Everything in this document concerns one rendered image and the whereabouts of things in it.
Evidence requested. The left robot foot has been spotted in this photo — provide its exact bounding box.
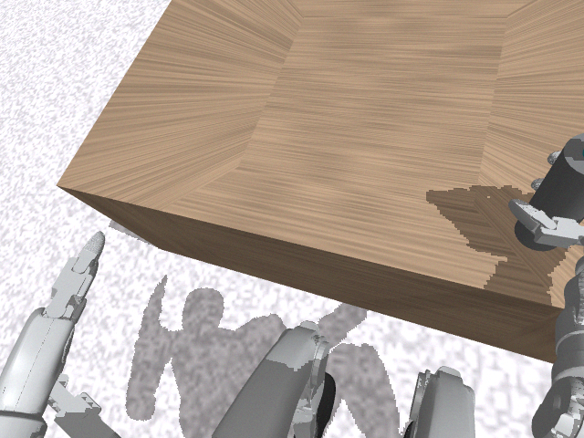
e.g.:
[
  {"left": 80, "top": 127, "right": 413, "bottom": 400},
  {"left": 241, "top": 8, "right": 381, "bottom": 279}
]
[{"left": 294, "top": 372, "right": 336, "bottom": 438}]

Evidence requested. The right robot arm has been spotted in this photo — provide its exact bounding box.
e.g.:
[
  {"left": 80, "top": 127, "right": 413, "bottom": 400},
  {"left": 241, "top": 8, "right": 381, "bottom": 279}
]
[{"left": 532, "top": 256, "right": 584, "bottom": 438}]

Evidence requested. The left robot hand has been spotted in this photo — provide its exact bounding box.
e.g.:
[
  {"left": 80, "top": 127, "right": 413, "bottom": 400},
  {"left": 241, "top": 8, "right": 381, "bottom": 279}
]
[{"left": 0, "top": 231, "right": 121, "bottom": 438}]

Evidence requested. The left robot arm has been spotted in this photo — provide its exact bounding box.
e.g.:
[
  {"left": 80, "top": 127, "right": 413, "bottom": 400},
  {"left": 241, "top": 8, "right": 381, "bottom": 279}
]
[{"left": 0, "top": 411, "right": 47, "bottom": 438}]

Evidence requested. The bottle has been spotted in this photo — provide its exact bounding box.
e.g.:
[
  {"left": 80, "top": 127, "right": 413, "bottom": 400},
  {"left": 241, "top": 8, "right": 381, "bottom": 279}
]
[{"left": 515, "top": 133, "right": 584, "bottom": 251}]

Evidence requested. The right robot hand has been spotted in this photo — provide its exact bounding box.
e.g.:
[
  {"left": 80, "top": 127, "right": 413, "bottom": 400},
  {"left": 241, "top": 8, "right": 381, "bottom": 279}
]
[{"left": 508, "top": 151, "right": 584, "bottom": 248}]

